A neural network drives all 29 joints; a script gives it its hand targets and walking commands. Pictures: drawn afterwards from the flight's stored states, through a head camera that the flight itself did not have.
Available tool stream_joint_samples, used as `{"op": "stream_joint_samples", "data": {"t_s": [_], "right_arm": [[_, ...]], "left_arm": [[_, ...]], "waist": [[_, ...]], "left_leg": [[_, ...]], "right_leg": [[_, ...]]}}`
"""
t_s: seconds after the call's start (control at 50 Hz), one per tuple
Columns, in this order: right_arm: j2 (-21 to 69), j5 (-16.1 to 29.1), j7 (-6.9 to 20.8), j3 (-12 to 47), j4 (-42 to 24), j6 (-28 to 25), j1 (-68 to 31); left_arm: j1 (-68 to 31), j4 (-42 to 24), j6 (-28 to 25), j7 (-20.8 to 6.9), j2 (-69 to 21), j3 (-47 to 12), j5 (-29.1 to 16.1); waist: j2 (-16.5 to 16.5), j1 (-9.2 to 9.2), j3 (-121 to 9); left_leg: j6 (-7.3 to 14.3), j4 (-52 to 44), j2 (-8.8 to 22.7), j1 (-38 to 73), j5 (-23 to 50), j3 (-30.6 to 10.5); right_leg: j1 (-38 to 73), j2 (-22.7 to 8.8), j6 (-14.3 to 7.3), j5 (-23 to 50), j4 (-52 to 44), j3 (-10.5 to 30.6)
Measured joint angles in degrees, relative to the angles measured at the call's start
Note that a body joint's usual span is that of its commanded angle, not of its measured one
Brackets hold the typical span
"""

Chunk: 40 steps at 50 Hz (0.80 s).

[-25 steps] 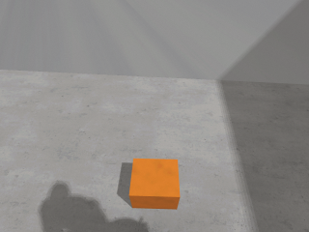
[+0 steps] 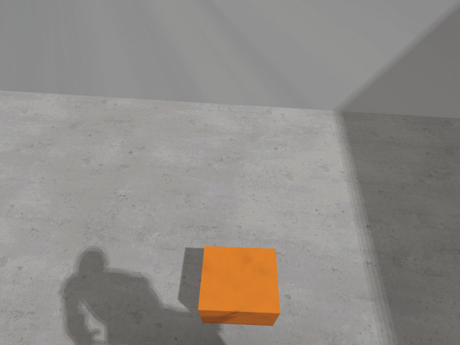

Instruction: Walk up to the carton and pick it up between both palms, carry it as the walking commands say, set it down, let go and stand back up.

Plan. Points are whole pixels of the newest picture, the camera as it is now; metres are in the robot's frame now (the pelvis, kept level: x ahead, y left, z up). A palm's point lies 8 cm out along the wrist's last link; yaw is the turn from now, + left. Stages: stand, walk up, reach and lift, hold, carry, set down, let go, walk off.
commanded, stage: walk up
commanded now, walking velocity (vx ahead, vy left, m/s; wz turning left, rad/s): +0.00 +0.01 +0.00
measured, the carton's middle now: (238, 286) +0.42 -0.02 -0.66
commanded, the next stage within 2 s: stand in 1.04 s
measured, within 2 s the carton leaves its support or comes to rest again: neither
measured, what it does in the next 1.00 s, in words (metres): steps on the spot: right foot, then right foot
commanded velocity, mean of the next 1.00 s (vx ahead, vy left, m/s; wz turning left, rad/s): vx -0.04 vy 0.00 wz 0.00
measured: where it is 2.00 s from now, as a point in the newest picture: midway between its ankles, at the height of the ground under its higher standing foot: outside the picture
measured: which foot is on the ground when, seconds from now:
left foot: down 0.00-1.00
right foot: up 0.00-0.22, down 0.24-0.48, up 0.50-0.72, down 0.74-1.00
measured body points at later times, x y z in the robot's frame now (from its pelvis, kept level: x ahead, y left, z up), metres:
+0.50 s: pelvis -0.02 +0.01 -0.01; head +0.00 +0.02 +0.44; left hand +0.00 +0.25 -0.16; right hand +0.04 -0.23 -0.15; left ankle +0.02 +0.10 -0.73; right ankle -0.03 -0.13 -0.73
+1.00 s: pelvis -0.05 +0.01 +0.00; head -0.04 +0.00 +0.45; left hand -0.03 +0.23 -0.14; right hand +0.02 -0.23 -0.14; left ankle +0.02 +0.10 -0.73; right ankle -0.05 -0.13 -0.73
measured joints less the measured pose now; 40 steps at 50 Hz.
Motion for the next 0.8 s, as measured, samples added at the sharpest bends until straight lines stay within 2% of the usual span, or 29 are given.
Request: {"op": "stream_joint_samples", "data": {"t_s": [0.04, 0.1, 0.16, 0.2, 0.24, 0.36, 0.42, 0.46, 0.54, 0.58, 0.62, 0.66, 0.7, 0.74, 0.76, 0.8], "right_arm": [[0.68, 0.0, -0.08, -0.01, 0.03, -0.08, -0.02], [0.73, 0.0, -0.7, -0.02, 0.04, 0.1, -0.04], [0.74, 0.0, -0.97, 0.0, 0.05, 0.61, -0.06], [0.75, 0.0, -0.98, 0.0, 0.04, 1.17, -0.07], [0.76, 0.0, -1.02, -0.02, 0.1, 1.59, -0.03], [0.73, 0.0, -1.12, -0.03, 0.46, 3.53, -0.04], [0.74, 0.0, -1.12, -0.08, 0.47, 5.26, -0.06], [0.72, 0.0, -1.12, -0.07, 0.41, 5.67, -0.04], [0.73, 0.0, -1.12, -0.08, 0.41, 5.25, 0.1], [0.73, 0.0, -1.12, -0.07, 0.39, 4.97, 0.12], [0.74, 0.0, -1.12, -0.07, 0.36, 4.45, 0.1], [0.76, 0.0, -1.12, -0.07, 0.36, 3.47, 0.06], [0.77, 0.0, -1.12, -0.06, 0.39, 3.06, 0.05], [0.76, 0.0, -1.12, -0.07, 0.4, 3.06, 0.06], [0.75, 0.0, -1.12, -0.07, 0.41, 3.06, 0.07], [0.75, 0.0, -1.12, -0.07, 0.4, 3.08, 0.06]], "left_arm": [[-0.66, -0.97, 0.84, 0.01, 0.16, -0.01, 0.0], [-0.81, -2.67, 2.0, 0.01, -0.08, -0.01, 0.0], [-0.98, -3.93, 3.09, 0.01, -0.04, -0.01, 0.0], [-0.95, -4.26, 3.04, 0.01, 0.01, 0.0, -0.01], [-0.98, -4.24, 2.59, 0.01, 0.19, -0.01, 0.0], [-1.02, -5.88, 2.78, 0.07, -0.5, 0.0, 0.0], [-1.05, -7.22, 3.61, 0.13, 0.07, 0.01, 0.0], [-1.46, -7.92, 4.44, 0.13, 0.68, 0.01, 0.0], [-2.68, -8.64, 4.65, 0.2, 1.83, 0.0, 0.0], [-2.66, -8.6, 4.79, 0.19, 2.05, 0.0, 0.0], [-2.66, -8.04, 4.81, 0.03, 2.31, -0.01, 0.0], [-2.64, -7.79, 4.55, -0.04, 2.4, -0.01, -0.01], [-2.62, -7.55, 3.7, -0.05, 2.4, -0.01, -0.01], [-2.63, -6.78, 2.99, -0.05, 2.4, -0.01, -0.01], [-2.63, -6.44, 2.9, -0.05, 2.16, -0.02, -0.01], [-2.64, -5.28, 3.15, -0.06, 1.37, -0.02, -0.01]], "waist": [[-1.13, 0.0, 0.19], [-1.25, 0.05, 0.6], [-1.29, 0.09, 0.67], [-1.45, 0.14, 0.7], [-1.97, 0.08, 1.13], [-0.14, 0.07, 2.42], [-0.17, 0.09, 3.28], [-0.13, 0.04, 3.22], [-0.25, 0.0, 4.65], [-0.1, 0.02, 4.57], [-0.14, 0.05, 3.65], [-0.2, 0.11, 2.8], [-0.32, 0.14, 2.5], [-0.83, 0.08, 2.48], [-0.71, 0.05, 2.67], [-0.29, 0.05, 2.25]], "left_leg": [[1.18, 0.12, -0.56, 1.7, -3.29, -0.03], [1.63, 0.06, -0.35, 4.2, -4.15, 0.01], [1.62, 0.04, -0.37, 4.78, -4.22, 0.07], [1.46, 0.03, -0.44, 4.46, -4.03, 0.29], [1.12, 0.05, -0.81, 4.4, -3.73, 0.74], [0.58, 0.79, -0.11, 5.18, -3.36, 0.59], [0.12, 6.08, -0.17, 5.27, -10.27, 0.63], [-0.06, 7.2, -0.23, 5.88, -11.78, 0.56], [2.42, 6.33, -0.33, 6.05, -9.01, 0.57], [2.85, 4.54, -0.31, 6.9, -8.29, 0.59], [2.84, 2.68, -0.33, 6.91, -7.01, 0.63], [2.81, 1.41, -0.35, 6.09, -5.82, 0.69], [2.68, 1.2, -0.44, 5.12, -5.15, 0.81], [2.46, 1.21, -0.86, 4.67, -4.78, 1.19], [2.34, 1.14, -0.88, 4.86, -4.59, 1.14], [2.1, 0.2, -0.87, 5.5, -4.08, 1.13]], "right_leg": [[-1.13, 0.24, 0.01, -2.66, 7.04, 0.66], [-1.57, 0.63, 0.01, -3.57, 13.58, 0.75], [-1.65, 0.61, 0.0, -3.62, 12.71, 0.81], [-1.43, 0.59, 0.0, -2.61, 6.06, 0.87], [-1.23, 0.52, 0.0, 3.27, -0.5, 1.18], [-1.37, 1.16, -0.31, 3.4, 1.97, 1.16], [-1.69, 1.13, -0.39, 2.9, 3.51, 1.25], [-2.81, 1.2, -0.34, 2.76, 4.41, 1.11], [-4.43, 1.41, -0.21, 0.74, 9.89, 0.99], [-5.15, 1.48, -0.22, 0.32, 15.37, 1.02], [-5.2, 1.47, -0.22, 0.26, 16.97, 1.07], [-4.97, 1.44, -0.22, 0.19, 14.07, 1.15], [-3.65, 1.43, -0.22, 0.23, 6.02, 1.19], [-2.6, 1.39, -0.22, 4.12, -0.52, 1.46], [-2.54, 1.43, -0.22, 6.61, -0.77, 1.48], [-2.52, 1.49, -0.22, 6.97, -0.43, 1.47]]}}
